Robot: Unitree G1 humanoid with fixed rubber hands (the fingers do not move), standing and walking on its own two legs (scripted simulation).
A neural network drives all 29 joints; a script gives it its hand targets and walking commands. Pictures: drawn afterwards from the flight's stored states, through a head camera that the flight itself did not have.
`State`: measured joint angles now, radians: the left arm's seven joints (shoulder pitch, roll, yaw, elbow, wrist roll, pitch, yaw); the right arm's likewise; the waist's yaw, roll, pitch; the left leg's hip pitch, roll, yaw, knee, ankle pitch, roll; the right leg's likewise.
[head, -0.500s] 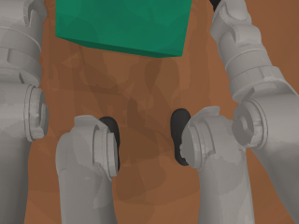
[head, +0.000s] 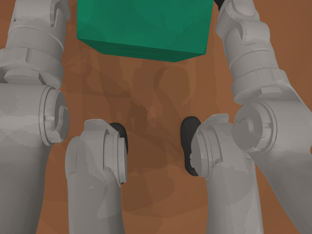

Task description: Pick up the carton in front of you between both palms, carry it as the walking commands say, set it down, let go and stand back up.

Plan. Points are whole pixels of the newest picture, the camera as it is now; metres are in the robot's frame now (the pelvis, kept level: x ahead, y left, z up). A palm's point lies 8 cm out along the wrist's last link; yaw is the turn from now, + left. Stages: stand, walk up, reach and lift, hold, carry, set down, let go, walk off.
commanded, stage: reach and lift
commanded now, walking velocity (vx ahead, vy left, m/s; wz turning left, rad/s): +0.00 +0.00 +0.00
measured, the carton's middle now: (145, 5) +0.54 +0.04 -0.24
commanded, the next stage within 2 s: none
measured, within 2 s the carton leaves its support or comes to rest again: leaves its support in 0.04 s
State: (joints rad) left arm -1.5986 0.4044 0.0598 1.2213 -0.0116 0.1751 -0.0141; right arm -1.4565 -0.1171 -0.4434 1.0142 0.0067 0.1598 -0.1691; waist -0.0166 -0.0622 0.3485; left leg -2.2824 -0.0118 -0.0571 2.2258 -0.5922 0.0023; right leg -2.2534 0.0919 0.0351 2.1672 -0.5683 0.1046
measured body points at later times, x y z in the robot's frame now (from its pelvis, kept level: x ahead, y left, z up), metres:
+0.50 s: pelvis -0.01 -0.02 +0.07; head +0.27 +0.04 +0.42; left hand +0.52 +0.20 -0.01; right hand +0.52 -0.10 +0.00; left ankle +0.10 +0.12 -0.33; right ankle +0.12 -0.14 -0.33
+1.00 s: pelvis +0.02 -0.01 +0.19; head +0.23 +0.03 +0.59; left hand +0.47 +0.19 +0.13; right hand +0.49 -0.11 +0.15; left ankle +0.10 +0.12 -0.33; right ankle +0.12 -0.14 -0.33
